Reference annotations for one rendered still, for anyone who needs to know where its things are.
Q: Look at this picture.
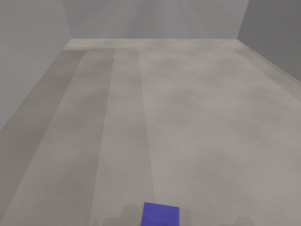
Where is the carton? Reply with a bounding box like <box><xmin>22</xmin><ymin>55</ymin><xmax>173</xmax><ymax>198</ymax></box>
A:
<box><xmin>141</xmin><ymin>202</ymin><xmax>179</xmax><ymax>226</ymax></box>

